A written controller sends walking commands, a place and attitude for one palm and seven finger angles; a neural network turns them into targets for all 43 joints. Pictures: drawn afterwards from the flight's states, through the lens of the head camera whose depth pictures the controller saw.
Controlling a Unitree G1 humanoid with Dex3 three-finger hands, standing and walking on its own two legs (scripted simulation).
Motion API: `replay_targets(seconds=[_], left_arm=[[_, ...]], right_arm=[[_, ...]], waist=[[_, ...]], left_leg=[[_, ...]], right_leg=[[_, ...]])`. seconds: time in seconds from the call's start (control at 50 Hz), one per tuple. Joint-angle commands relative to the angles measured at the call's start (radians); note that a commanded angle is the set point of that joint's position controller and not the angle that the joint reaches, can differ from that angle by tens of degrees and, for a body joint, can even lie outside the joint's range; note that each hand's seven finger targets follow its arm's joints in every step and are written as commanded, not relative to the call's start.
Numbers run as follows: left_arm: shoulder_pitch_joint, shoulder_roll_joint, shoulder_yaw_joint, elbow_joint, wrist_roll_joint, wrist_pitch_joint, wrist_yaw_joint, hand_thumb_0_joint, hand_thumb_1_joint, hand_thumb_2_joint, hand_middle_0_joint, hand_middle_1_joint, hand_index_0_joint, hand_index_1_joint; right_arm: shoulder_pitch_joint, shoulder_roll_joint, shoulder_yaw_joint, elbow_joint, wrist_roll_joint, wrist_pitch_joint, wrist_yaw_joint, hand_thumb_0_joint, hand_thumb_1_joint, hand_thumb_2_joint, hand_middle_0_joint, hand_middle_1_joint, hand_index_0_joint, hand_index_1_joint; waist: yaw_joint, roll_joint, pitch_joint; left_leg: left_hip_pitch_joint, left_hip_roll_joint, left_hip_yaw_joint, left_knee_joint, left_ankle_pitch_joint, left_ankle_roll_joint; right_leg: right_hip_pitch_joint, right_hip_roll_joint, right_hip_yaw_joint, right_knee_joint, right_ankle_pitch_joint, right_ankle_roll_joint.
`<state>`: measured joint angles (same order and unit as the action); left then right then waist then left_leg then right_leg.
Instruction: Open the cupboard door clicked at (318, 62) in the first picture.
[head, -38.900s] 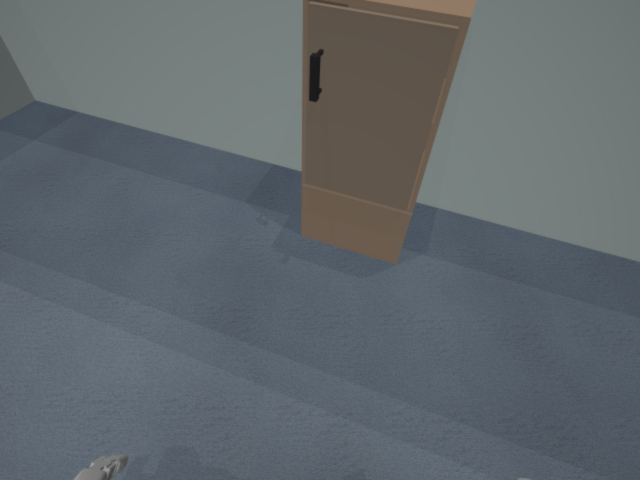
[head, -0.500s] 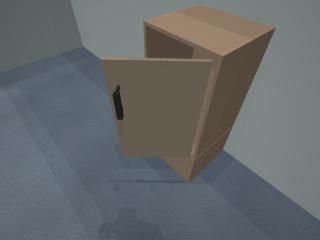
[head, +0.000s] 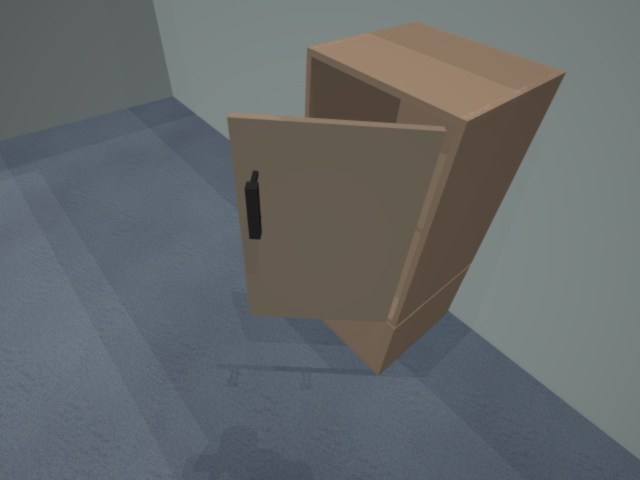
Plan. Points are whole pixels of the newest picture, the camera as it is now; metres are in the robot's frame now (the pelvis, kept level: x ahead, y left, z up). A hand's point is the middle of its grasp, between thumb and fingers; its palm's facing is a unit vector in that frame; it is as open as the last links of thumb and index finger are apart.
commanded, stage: look again from close up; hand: left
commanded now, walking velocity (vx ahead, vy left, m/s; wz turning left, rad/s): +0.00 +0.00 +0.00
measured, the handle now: (255, 205) +0.61 +0.15 -0.01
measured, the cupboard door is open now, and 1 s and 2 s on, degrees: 47 47 47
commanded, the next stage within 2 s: shuffle to correct the standing spot in 0.24 s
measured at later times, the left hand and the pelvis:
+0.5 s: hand out of the picture -0.02 +0.17 -0.17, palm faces +0.03 -0.99 -0.17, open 7.3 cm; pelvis +0.01 +0.00 +0.01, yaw +0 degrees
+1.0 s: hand out of the picture +0.06 +0.12 -0.17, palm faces +0.04 -0.99 -0.14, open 7.3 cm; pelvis +0.07 -0.03 +0.01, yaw -1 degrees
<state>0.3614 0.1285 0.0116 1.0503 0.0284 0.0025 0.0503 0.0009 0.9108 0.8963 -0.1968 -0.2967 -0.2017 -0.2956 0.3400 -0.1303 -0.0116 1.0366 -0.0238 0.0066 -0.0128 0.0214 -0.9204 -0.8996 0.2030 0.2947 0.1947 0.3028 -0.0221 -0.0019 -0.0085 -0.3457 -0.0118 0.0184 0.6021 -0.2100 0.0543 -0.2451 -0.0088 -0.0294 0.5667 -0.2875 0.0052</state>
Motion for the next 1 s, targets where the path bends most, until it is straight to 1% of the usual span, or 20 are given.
replay_targets(seconds=[0.0, 0.04, 0.14, 0.32, 0.34, 0.4, 0.44, 0.48, 0.56, 0.64, 0.7, 0.74, 0.76, 0.82, 0.84, 0.86, 0.88, 0.9, 0.94, 0.98], left_arm=[[0.134, 0.064, 0.021, -0.043, 0.009, -0.008, -0.005, 0.000, 0.900, 0.900, -0.200, -0.300, -0.200, -0.300], [0.126, 0.069, 0.019, -0.053, 0.003, -0.014, -0.008, 0.000, 0.900, 0.900, -0.200, -0.300, -0.200, -0.300], [0.081, 0.108, 0.020, -0.089, 0.001, -0.022, -0.010, 0.000, 0.900, 0.900, -0.200, -0.300, -0.200, -0.300], [0.086, 0.131, 0.011, -0.080, 0.000, -0.027, -0.014, 0.000, 0.900, 0.900, -0.200, -0.300, -0.200, -0.300], [0.095, 0.124, 0.008, -0.071, 0.000, -0.027, -0.016, 0.000, 0.900, 0.900, -0.200, -0.300, -0.200, -0.300], [0.113, 0.116, 0.009, -0.060, 0.004, -0.020, -0.021, 0.000, 0.900, 0.900, -0.200, -0.300, -0.200, -0.300], [0.130, 0.109, 0.013, -0.055, 0.008, -0.015, -0.027, 0.000, 0.900, 0.900, -0.200, -0.300, -0.200, -0.300], [0.148, 0.106, 0.015, -0.051, 0.010, -0.013, -0.033, 0.000, 0.900, 0.900, -0.200, -0.300, -0.200, -0.300], [0.165, 0.107, 0.023, -0.053, 0.006, -0.015, -0.038, 0.000, 0.900, 0.900, -0.200, -0.300, -0.200, -0.300], [0.151, 0.132, 0.030, -0.060, -0.001, -0.019, -0.034, 0.000, 0.900, 0.900, -0.200, -0.300, -0.200, -0.300], [0.142, 0.138, 0.035, -0.059, -0.004, -0.020, -0.030, 0.000, 0.900, 0.900, -0.200, -0.300, -0.200, -0.300], [0.136, 0.129, 0.034, -0.061, -0.004, -0.020, -0.031, 0.000, 0.900, 0.900, -0.200, -0.300, -0.200, -0.300], [0.136, 0.120, 0.034, -0.061, -0.003, -0.020, -0.034, 0.000, 0.900, 0.900, -0.200, -0.300, -0.200, -0.300], [0.140, 0.080, 0.030, -0.068, 0.003, -0.023, -0.034, 0.000, 0.900, 0.900, -0.200, -0.300, -0.200, -0.300], [0.144, 0.073, 0.027, -0.064, 0.003, -0.025, -0.031, 0.000, 0.900, 0.900, -0.200, -0.300, -0.200, -0.300], [0.163, 0.066, 0.025, -0.051, 0.000, -0.028, -0.027, 0.000, 0.900, 0.900, -0.200, -0.300, -0.200, -0.300], [0.177, 0.070, 0.025, -0.035, -0.003, -0.036, -0.022, 0.000, 0.900, 0.900, -0.200, -0.300, -0.200, -0.300], [0.191, 0.086, 0.025, -0.023, -0.008, -0.043, -0.015, 0.000, 0.900, 0.900, -0.200, -0.300, -0.200, -0.300], [0.166, 0.123, 0.026, -0.024, -0.014, -0.050, -0.004, 0.000, 0.900, 0.900, -0.200, -0.300, -0.200, -0.300], [0.131, 0.144, 0.030, -0.048, -0.012, -0.045, 0.005, 0.000, 0.900, 0.900, -0.200, -0.300, -0.200, -0.300]], right_arm=[[-0.053, -0.152, -0.033, -0.102, -0.002, -0.015, -0.007, 0.000, -0.900, -0.900, 0.200, 0.300, 0.200, 0.300], [-0.047, -0.148, -0.030, -0.103, 0.000, -0.019, -0.007, 0.000, -0.900, -0.900, 0.200, 0.300, 0.200, 0.300], [-0.035, -0.154, -0.028, -0.102, 0.001, -0.022, -0.002, 0.000, -0.900, -0.900, 0.200, 0.300, 0.200, 0.300], [-0.056, -0.173, -0.021, -0.091, 0.007, -0.032, 0.001, 0.000, -0.900, -0.900, 0.200, 0.300, 0.200, 0.300], [-0.054, -0.167, -0.019, -0.083, 0.006, -0.032, 0.001, 0.000, -0.900, -0.900, 0.200, 0.300, 0.200, 0.300], [-0.052, -0.184, -0.026, -0.073, 0.002, -0.025, -0.001, 0.000, -0.900, -0.900, 0.200, 0.300, 0.200, 0.300], [-0.059, -0.198, -0.034, -0.074, 0.000, -0.021, -0.005, 0.000, -0.900, -0.900, 0.200, 0.300, 0.200, 0.300], [-0.068, -0.199, -0.039, -0.074, 0.001, -0.020, -0.007, 0.000, -0.900, -0.900, 0.200, 0.300, 0.200, 0.300], [-0.060, -0.176, -0.040, -0.074, -0.001, -0.023, -0.011, 0.000, -0.900, -0.900, 0.200, 0.300, 0.200, 0.300], [-0.040, -0.124, -0.027, -0.070, -0.002, -0.032, -0.010, 0.000, -0.900, -0.900, 0.200, 0.300, 0.200, 0.300], [-0.018, -0.095, -0.020, -0.059, 0.000, -0.041, -0.010, 0.000, -0.900, -0.900, 0.200, 0.300, 0.200, 0.300], [-0.002, -0.096, -0.019, -0.050, 0.001, -0.048, -0.011, 0.000, -0.900, -0.900, 0.200, 0.300, 0.200, 0.300], [0.011, -0.108, -0.020, -0.042, 0.001, -0.052, -0.012, 0.000, -0.900, -0.900, 0.200, 0.300, 0.200, 0.300], [0.039, -0.166, -0.033, -0.022, 0.003, -0.053, -0.023, 0.000, -0.900, -0.900, 0.200, 0.300, 0.200, 0.300], [0.022, -0.162, -0.033, -0.025, 0.006, -0.051, -0.029, 0.000, -0.900, -0.900, 0.200, 0.300, 0.200, 0.300], [-0.002, -0.148, -0.025, -0.027, 0.009, -0.051, -0.032, 0.000, -0.900, -0.900, 0.200, 0.300, 0.200, 0.300], [-0.007, -0.120, -0.015, -0.021, 0.012, -0.057, -0.034, 0.000, -0.900, -0.900, 0.200, 0.300, 0.200, 0.300], [-0.014, -0.100, -0.011, -0.021, 0.014, -0.061, -0.035, 0.000, -0.900, -0.900, 0.200, 0.300, 0.200, 0.300], [-0.009, -0.080, -0.007, -0.018, 0.020, -0.054, -0.036, 0.000, -0.900, -0.900, 0.200, 0.300, 0.200, 0.300], [-0.009, -0.075, -0.014, -0.019, 0.024, -0.043, -0.035, 0.000, -0.900, -0.900, 0.200, 0.300, 0.200, 0.300]], waist=[[0.056, 0.091, 0.161], [0.052, 0.038, 0.132], [0.026, 0.007, 0.091], [0.023, 0.038, 0.062], [0.023, 0.021, 0.055], [0.021, 0.059, 0.055], [0.025, 0.075, 0.076], [0.036, 0.059, 0.089], [0.037, 0.026, 0.099], [0.020, -0.084, 0.107], [0.011, -0.113, 0.104], [0.002, -0.071, 0.095], [0.003, -0.015, 0.084], [0.011, 0.176, 0.086], [0.030, 0.183, 0.089], [0.046, 0.159, 0.089], [0.052, 0.099, 0.069], [0.051, 0.026, 0.034], [0.030, -0.059, -0.022], [0.024, -0.075, -0.033]], left_leg=[[-0.259, 0.163, -0.270, -0.389, -0.490, 0.022], [-0.193, 0.143, -0.236, -0.357, -0.414, 0.012], [-0.063, 0.108, -0.191, -0.301, -0.294, -0.007], [-0.007, 0.111, -0.180, -0.314, -0.230, -0.013], [0.003, 0.113, -0.176, -0.315, -0.254, -0.014], [-0.003, 0.140, -0.210, -0.350, -0.394, -0.002], [-0.032, 0.167, -0.242, -0.378, -0.456, 0.014], [-0.057, 0.176, -0.238, -0.365, -0.441, 0.028], [-0.070, 0.135, -0.175, -0.287, -0.388, 0.015], [-0.057, 0.061, -0.062, -0.115, -0.255, -0.010], [-0.049, 0.040, -0.001, -0.041, -0.162, -0.019], [0.011, 0.059, -0.007, -0.074, -0.119, -0.016], [0.046, 0.088, -0.045, -0.116, -0.099, -0.007], [0.078, 0.231, -0.242, -0.249, -0.010, 0.060], [0.062, 0.234, -0.236, -0.244, 0.096, 0.072], [0.044, 0.206, -0.189, -0.204, 0.204, 0.061], [0.034, 0.167, -0.132, -0.139, 0.356, 0.039], [0.050, 0.121, -0.068, -0.070, 0.415, 0.003], [0.058, 0.082, -0.012, -0.055, 0.293, -0.043], [0.056, 0.075, 0.000, -0.062, 0.270, -0.052]], right_leg=[[0.055, -0.001, -0.014, 0.006, -0.038, -0.032], [0.042, -0.019, 0.015, -0.047, -0.029, -0.038], [-0.033, -0.055, 0.076, -0.130, -0.066, -0.045], [-0.014, -0.067, 0.079, -0.159, 0.005, -0.035], [-0.016, -0.065, 0.072, -0.168, -0.023, -0.032], [-0.029, -0.038, 0.038, -0.126, -0.113, -0.031], [-0.029, -0.017, 0.015, -0.090, -0.110, -0.032], [-0.012, -0.018, 0.012, -0.097, -0.083, -0.038], [-0.023, -0.047, 0.080, -0.158, -0.147, -0.060], [-0.069, -0.116, 0.195, -0.255, -0.237, -0.102], [-0.059, -0.137, 0.202, -0.258, -0.197, -0.120], [-0.081, -0.118, 0.160, -0.210, -0.122, -0.117], [-0.093, -0.091, 0.127, -0.165, -0.087, -0.105], [-0.107, -0.010, -0.005, -0.010, 0.017, -0.050], [-0.069, -0.009, -0.012, -0.025, 0.037, -0.041], [-0.017, -0.021, 0.007, -0.069, 0.092, -0.037], [0.050, -0.044, 0.040, -0.101, 0.235, -0.036], [0.092, -0.087, 0.090, -0.112, 0.458, -0.038], [0.168, -0.150, 0.123, -0.091, 0.845, -0.041], [0.189, -0.166, 0.118, -0.053, 0.961, -0.044]])
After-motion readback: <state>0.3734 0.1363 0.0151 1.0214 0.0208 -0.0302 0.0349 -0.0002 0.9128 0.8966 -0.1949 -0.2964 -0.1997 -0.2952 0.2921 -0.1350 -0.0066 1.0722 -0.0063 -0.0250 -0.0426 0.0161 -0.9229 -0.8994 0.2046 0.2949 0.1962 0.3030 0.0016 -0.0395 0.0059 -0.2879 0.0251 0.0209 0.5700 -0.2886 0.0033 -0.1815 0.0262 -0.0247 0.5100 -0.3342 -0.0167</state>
